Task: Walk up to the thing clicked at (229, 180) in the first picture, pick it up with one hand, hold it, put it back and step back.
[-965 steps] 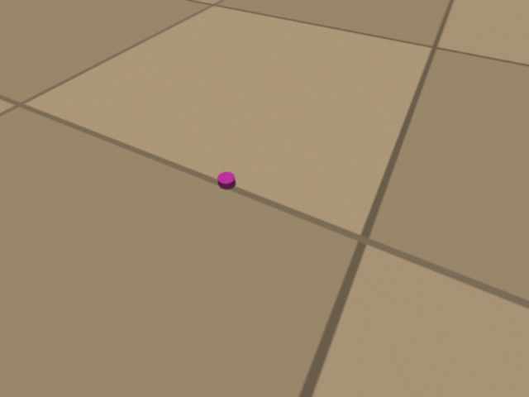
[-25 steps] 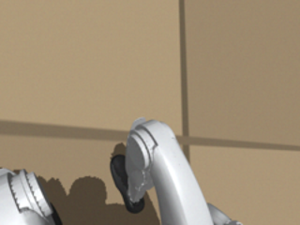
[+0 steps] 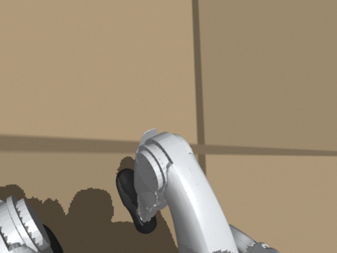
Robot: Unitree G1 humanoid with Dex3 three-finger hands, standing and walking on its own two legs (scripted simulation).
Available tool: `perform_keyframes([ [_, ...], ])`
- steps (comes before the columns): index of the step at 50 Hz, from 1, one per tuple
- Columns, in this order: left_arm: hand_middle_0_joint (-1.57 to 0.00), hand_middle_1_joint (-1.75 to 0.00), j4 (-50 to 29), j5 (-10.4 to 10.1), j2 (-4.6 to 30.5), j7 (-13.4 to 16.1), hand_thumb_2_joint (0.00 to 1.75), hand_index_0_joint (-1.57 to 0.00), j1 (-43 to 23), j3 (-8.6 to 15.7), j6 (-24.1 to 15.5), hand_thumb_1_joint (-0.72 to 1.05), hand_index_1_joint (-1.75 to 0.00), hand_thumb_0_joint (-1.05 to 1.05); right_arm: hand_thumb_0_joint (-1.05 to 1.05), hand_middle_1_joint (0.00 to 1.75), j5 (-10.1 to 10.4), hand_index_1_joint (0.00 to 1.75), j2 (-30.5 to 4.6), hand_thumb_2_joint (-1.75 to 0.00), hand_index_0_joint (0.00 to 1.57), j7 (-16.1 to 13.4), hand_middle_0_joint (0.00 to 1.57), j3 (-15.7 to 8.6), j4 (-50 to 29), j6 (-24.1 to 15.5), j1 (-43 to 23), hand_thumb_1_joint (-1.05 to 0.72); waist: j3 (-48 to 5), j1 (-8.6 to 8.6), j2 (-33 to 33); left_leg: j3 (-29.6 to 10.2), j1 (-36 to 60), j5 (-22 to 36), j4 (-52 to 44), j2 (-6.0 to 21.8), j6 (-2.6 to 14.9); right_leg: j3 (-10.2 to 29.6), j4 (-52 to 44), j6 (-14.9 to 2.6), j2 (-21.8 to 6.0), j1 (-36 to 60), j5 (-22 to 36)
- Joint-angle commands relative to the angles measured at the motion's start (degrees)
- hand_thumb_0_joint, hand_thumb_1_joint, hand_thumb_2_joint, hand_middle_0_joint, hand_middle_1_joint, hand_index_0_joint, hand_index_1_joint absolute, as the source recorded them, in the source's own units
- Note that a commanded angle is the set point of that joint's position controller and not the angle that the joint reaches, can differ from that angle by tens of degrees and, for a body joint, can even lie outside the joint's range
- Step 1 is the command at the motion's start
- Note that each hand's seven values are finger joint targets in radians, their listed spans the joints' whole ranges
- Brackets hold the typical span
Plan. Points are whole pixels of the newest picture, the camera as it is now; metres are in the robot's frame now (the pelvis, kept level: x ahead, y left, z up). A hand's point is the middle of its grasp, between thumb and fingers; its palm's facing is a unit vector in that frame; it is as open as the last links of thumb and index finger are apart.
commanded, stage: rest palm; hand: left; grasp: from above
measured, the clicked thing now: out of the picture +0.46 +0.33 -0.28
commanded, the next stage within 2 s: close in 0.02 s
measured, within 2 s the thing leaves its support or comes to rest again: leaves its support in 1.94 s
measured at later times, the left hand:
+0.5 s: hand out of the picture +0.44 +0.32 -0.26, palm faces -0.44 -0.17 -0.88, open 13.3 cm
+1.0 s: hand out of the picture +0.45 +0.32 -0.26, palm faces -0.44 -0.17 -0.88, open 11.8 cm
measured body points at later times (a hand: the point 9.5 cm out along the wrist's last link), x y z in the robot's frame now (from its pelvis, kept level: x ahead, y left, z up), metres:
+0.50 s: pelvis +0.00 +0.00 +0.00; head +0.28 +0.14 +0.33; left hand +0.46 +0.33 -0.21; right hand +0.05 -0.24 -0.04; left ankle +0.06 +0.12 -0.26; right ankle +0.12 -0.12 -0.26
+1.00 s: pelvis +0.00 +0.00 +0.01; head +0.29 +0.13 +0.32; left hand +0.47 +0.32 -0.21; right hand +0.05 -0.24 -0.04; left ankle +0.06 +0.12 -0.26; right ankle +0.12 -0.12 -0.26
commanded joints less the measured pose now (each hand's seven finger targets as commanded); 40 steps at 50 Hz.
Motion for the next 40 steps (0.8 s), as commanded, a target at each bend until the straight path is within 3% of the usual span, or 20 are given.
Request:
perform_keyframes([
  [1,-0.08,-1.05,-5.55,-1.18,11.43,1.71,1.03,-0.07,-11.78,-0.19,-0.41,-0.53,-1.06,0.0,0.0,0.3,0.04,0.3,-19.33,-0.91,0.2,-0.5,0.2,-5.22,0.77,-0.33,10.41,-0.9,-36.6,-2.46,32.51,4.63,28.89,15.27,-15.66,0.77,-1.12,-5.3,-9.41,-2.93,2.96,20.97,15.44],
  [4,-0.09,-1.07,-6.34,-1.65,12.89,2.08,1.04,-0.08,-12.04,-0.37,-0.9,-0.51,-1.07,0.0,0.0,0.3,0.23,0.3,-19.89,-0.91,0.2,-0.82,0.2,-5.45,0.83,-0.07,10.32,-0.91,-36.9,-2.45,32.73,4.93,28.18,14.17,-16.43,0.87,-1.07,-5.06,-10.88,-3.2,3.62,22.93,15.02],
  [9,-0.1,-1.05,-6.67,-2.33,11.94,1.86,0.97,-0.1,-12.06,-1.36,-0.95,-0.46,-1.04,0.0,0.0,0.3,0.16,0.3,-19.56,-0.9,0.2,-0.83,0.2,-4.85,0.88,-0.28,10.43,-0.9,-36.16,-2.85,31.52,5.14,27.49,14.09,-15.59,0.9,-0.88,-5.09,-10.99,-2.94,3.54,22.95,15.22],
  [11,-0.11,-1.03,-8.22,-2.04,13.81,1.95,0.95,-0.11,-13.68,-0.34,-1.27,-0.45,-1.02,0.0,0.0,0.3,0.41,0.3,-19.92,-0.9,0.2,-1.06,0.2,-5.19,1.14,-0.04,10.65,-0.9,-37.62,-2.33,33.07,4.51,28.37,14.25,-16.39,1.06,-1.11,-5.22,-10.78,-3.17,3.48,22.7,14.98],
  [16,-0.12,-1.03,-5.31,-1.68,11.85,1.49,0.92,-0.13,-12.01,-1.86,-0.91,-0.41,-1.01,0.0,0.0,0.3,0.26,0.3,-19.61,-0.9,0.2,-1.28,0.2,-4.92,0.63,0.04,9.55,-0.9,-34.02,-2.89,31.28,4.63,26.61,11.51,-16.42,0.98,-1.05,-5.45,-11.09,-3.07,3.48,20.92,12.99],
  [18,-0.14,-1.02,-6.29,-1.47,13.07,1.66,0.91,-0.16,-13.37,-1.17,-0.98,-0.38,-1.0,0.0,0.0,0.3,0.57,0.3,-19.78,-0.9,0.2,-1.58,0.2,-4.96,0.65,0.13,9.72,-0.9,-34.14,-2.78,31.75,4.27,26.81,11.2,-17.24,0.99,-1.15,-5.42,-11.12,-3.21,3.24,20.77,12.48],
  [22,-0.17,-1.01,-5.64,-1.75,11.2,1.23,0.89,-0.18,-12.59,-2.19,-1.05,-0.35,-0.99,0.0,0.0,0.3,0.2,0.3,-19.67,-0.9,0.2,-1.47,0.2,-4.93,0.42,0.12,9.96,-0.9,-34.1,-3.24,31.44,4.0,27.33,11.94,-17.19,1.1,-1.18,-5.7,-11.11,-3.14,3.46,20.63,13.29],
  [25,-0.2,-0.98,-6.82,-1.17,12.91,1.6,0.85,-0.22,-13.68,-1.74,-1.2,-0.31,-0.97,0.0,0.0,0.3,0.37,0.3,-19.96,-0.9,0.2,-1.79,0.2,-5.13,0.31,0.4,10.11,-0.9,-35.22,-2.84,33.22,4.14,28.52,12.1,-17.92,1.18,-1.38,-5.5,-11.5,-3.36,3.57,21.26,13.33],
  [29,-0.2,-0.99,-6.4,-1.62,9.74,1.44,0.84,-0.22,-13.67,-3.29,-1.1,-0.29,-0.97,0.0,0.0,0.3,0.43,0.3,-19.71,-0.9,0.2,-1.45,0.2,-4.82,0.46,-0.08,9.03,-0.9,-33.43,-3.41,33.52,2.93,29.52,12.96,-17.97,1.46,-1.92,-6.42,-9.85,-3.29,3.06,18.13,13.5],
  [30,-0.21,-0.99,-6.48,-1.63,10.56,1.6,0.84,-0.23,-13.18,-3.53,-1.04,-0.28,-0.97,0.0,0.0,0.3,0.33,0.3,-19.96,-0.9,0.2,-1.54,0.2,-4.92,0.21,-0.14,8.37,-0.9,-33.5,-3.23,33.09,3.26,29.07,12.45,-17.79,1.38,-1.78,-6.22,-10.54,-3.19,3.3,19.1,13.31],
  [33,-0.25,-0.96,-8.76,-0.94,13.19,2.42,0.82,-0.27,-15.33,-1.72,-0.98,-0.24,-0.93,0.0,0.0,0.3,0.44,0.3,-20.04,-0.9,0.2,-1.48,0.2,-4.88,0.71,0.03,9.61,-0.9,-36.54,-2.56,35.5,3.47,31.15,14.63,-18.01,1.49,-2.01,-5.72,-10.32,-3.33,3.12,20.39,15.21],
  [37,-0.28,-0.94,-6.42,-0.91,11.88,2.57,0.8,-0.3,-13.62,-1.97,-0.2,-0.19,-0.91,0.0,0.0,0.3,0.19,0.3,-20.19,-0.9,0.2,-1.16,0.2,-4.7,0.12,0.02,9.72,-0.9,-34.89,-3.5,33.74,3.83,29.44,15.1,-17.38,1.27,-1.7,-5.87,-10.67,-3.12,3.42,20.48,15.73],
  [40,-0.29,-0.94,-7.22,-1.41,13.42,1.81,0.78,-0.32,-14.14,-1.36,-0.02,-0.16,-0.91,0.0,0.0,0.3,0.12,0.3,-20.3,-0.9,0.2,-1.04,0.2,-4.5,0.57,-0.25,10.0,-0.9,-34.52,-3.46,35.28,3.98,29.66,14.26,-17.34,1.4,-1.73,-5.66,-10.71,-3.12,3.09,20.16,14.78],
])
